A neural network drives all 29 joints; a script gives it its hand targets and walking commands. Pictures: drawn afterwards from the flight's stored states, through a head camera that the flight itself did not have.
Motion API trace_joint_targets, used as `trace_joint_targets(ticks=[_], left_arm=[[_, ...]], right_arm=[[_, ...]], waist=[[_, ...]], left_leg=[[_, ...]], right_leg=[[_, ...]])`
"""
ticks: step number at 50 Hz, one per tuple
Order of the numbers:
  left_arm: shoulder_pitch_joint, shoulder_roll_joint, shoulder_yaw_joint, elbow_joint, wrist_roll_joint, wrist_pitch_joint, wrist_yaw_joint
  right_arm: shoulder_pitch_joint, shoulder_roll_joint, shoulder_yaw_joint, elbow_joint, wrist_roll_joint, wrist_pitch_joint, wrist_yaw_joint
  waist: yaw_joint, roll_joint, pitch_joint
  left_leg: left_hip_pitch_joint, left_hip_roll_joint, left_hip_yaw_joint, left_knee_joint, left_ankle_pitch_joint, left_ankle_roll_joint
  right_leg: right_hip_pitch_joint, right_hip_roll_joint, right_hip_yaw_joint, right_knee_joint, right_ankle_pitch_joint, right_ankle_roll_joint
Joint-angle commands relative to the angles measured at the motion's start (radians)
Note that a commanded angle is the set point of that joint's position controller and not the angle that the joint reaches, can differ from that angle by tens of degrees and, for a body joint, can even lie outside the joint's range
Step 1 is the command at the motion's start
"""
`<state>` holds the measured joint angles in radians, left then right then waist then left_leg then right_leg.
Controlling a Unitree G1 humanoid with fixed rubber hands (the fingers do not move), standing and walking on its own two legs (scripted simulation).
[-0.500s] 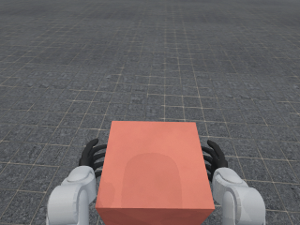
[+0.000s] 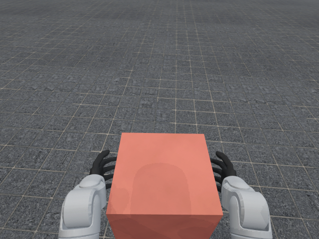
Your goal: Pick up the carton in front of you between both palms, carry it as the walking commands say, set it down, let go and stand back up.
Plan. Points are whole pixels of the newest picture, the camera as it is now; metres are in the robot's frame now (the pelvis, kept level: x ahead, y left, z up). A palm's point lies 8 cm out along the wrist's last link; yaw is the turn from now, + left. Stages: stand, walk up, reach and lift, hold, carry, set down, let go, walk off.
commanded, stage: carry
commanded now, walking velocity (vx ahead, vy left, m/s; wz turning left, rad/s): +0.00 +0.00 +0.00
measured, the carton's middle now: (161, 194) +0.26 +0.00 +0.00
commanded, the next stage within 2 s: hold in 0.52 s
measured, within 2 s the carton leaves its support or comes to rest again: neither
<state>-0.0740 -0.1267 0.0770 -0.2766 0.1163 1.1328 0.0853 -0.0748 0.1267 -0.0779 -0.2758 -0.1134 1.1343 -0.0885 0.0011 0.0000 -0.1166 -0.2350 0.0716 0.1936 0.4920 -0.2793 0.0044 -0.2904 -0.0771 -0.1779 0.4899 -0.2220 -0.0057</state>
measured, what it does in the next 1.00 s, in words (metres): stands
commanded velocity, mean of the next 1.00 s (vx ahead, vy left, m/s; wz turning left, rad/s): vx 0.00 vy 0.00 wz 0.00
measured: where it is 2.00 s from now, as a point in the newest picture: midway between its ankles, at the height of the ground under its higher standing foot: outside the picture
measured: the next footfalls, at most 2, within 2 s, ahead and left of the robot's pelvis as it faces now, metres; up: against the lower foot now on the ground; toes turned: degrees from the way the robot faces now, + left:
none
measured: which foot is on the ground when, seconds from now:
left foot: down 0.00-1.00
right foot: down 0.00-1.00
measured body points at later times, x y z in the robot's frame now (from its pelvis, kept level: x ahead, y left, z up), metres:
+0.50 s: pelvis -0.01 +0.01 +0.00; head -0.02 +0.00 +0.45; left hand +0.29 +0.16 +0.02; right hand +0.29 -0.14 +0.02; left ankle -0.01 +0.11 -0.74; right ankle +0.02 -0.11 -0.74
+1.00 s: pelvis -0.02 -0.02 +0.01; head -0.06 -0.02 +0.45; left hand +0.26 +0.17 +0.05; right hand +0.29 -0.13 +0.04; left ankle -0.01 +0.11 -0.74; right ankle +0.02 -0.13 -0.74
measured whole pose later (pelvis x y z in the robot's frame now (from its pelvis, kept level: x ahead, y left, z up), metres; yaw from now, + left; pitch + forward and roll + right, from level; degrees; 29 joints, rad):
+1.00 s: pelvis -0.02 -0.02 +0.01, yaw +6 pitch -8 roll +0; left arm -0.29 -0.16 0.25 0.27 0.30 0.72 -0.01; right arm -0.29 0.16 -0.23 0.26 -0.30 0.73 0.01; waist 0.00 0.01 0.06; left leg -0.04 0.01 -0.03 0.38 -0.20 -0.01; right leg -0.06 0.00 0.01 0.37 -0.17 0.00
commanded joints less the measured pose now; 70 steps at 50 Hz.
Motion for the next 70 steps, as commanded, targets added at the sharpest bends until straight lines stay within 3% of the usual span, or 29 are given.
trace_joint_targets(ticks=[1,19,26,27,28,29,30,33,36,41,58,64,70], left_arm=[[-0.435,-0.73,-0.578,-0.038,-0.239,-0.072,-0.154],[-0.582,-0.77,-0.395,0.392,-0.092,-0.447,-0.254],[-0.632,-0.87,-0.449,0.409,-0.114,-0.502,-0.284],[-0.517,-0.906,-0.421,0.398,-0.101,-0.492,-0.295],[-0.518,-0.866,-0.43,0.359,-0.088,-0.497,-0.29],[-0.507,-0.884,-0.427,0.351,-0.078,-0.489,-0.288],[-0.532,-0.886,-0.429,0.345,-0.088,-0.481,-0.282],[-0.512,-0.864,-0.387,0.411,-0.057,-0.462,-0.271],[-0.587,-0.893,-0.404,0.419,-0.074,-0.454,-0.289],[-0.661,-0.917,-0.4,0.453,-0.087,-0.446,-0.323],[-0.766,-0.946,-0.304,0.564,-0.051,-0.457,-0.353],[-0.945,-0.937,-0.17,0.744,0.028,-0.512,-0.362],[-0.979,-0.817,0.074,0.896,0.182,-0.603,-0.294]], right_arm=[[-0.434,0.734,0.579,-0.038,0.239,-0.072,0.153],[-0.577,0.776,0.397,0.386,0.087,-0.445,0.25],[-0.625,0.879,0.456,0.403,0.111,-0.501,0.279],[-0.496,0.903,0.439,0.367,0.102,-0.489,0.287],[-0.506,0.887,0.445,0.31,0.102,-0.494,0.281],[-0.527,0.885,0.468,0.291,0.096,-0.48,0.284],[-0.538,0.88,0.47,0.304,0.104,-0.47,0.283],[-0.565,0.863,0.454,0.336,0.109,-0.454,0.296],[-0.577,0.882,0.415,0.399,0.087,-0.45,0.303],[-0.608,0.92,0.369,0.457,0.059,-0.446,0.308],[-0.759,0.974,0.343,0.539,0.061,-0.442,0.346],[-0.916,0.946,0.18,0.736,-0.029,-0.496,0.351],[-0.962,0.776,-0.075,0.881,-0.187,-0.59,0.306]], waist=[[0.001,0.002,-0.141],[-0.001,0.003,-0.194],[-0.001,0.001,-0.236],[-0.01,0.031,-0.167],[-0.004,0.01,-0.241],[0.009,0.011,-0.22],[0.01,0.036,-0.224],[0.022,0.034,-0.14],[0.0,0.026,-0.086],[-0.023,0.018,-0.062],[0.009,-0.016,-0.034],[-0.007,-0.009,0.024],[-0.029,0.017,0.072]], left_leg=[[0.008,0.1,-0.104,-0.1,0.099,0.006],[0.025,0.1,-0.11,-0.084,0.146,0.011],[0.05,0.099,-0.106,-0.064,0.2,0.01],[0.138,-0.147,-0.271,-0.101,0.484,0.022],[0.208,-0.123,-0.297,-0.098,0.538,0.025],[0.22,-0.137,-0.284,-0.109,0.542,0.017],[0.219,-0.138,-0.29,-0.136,0.509,0.009],[0.312,-0.147,-0.28,-0.163,0.428,0.003],[0.25,-0.146,-0.276,-0.171,0.322,-0.006],[0.216,-0.149,-0.274,-0.175,0.229,-0.005],[0.123,-0.158,-0.256,-0.182,0.042,0.02],[0.047,-0.158,-0.25,-0.133,-0.087,0.029],[-0.088,-0.167,-0.246,-0.047,-0.074,0.02]], right_leg=[[0.072,-0.092,0.102,-0.075,0.117,-0.003],[0.085,-0.095,0.098,-0.06,0.146,0.001],[0.106,-0.098,0.094,-0.043,0.193,0.002],[0.31,0.173,0.234,-0.069,0.404,-0.026],[0.344,0.16,0.261,-0.084,0.407,-0.031],[0.334,0.162,0.261,-0.089,0.479,-0.013],[0.363,0.17,0.252,-0.092,0.462,-0.007],[0.249,0.189,0.236,-0.135,0.322,0.009],[0.264,0.189,0.238,-0.151,0.215,-0.003],[0.278,0.178,0.242,-0.163,0.159,-0.01],[0.317,0.146,0.25,-0.18,0.021,0.006],[0.244,0.14,0.248,-0.143,-0.137,-0.006],[0.117,0.16,0.229,-0.048,-0.094,-0.017]])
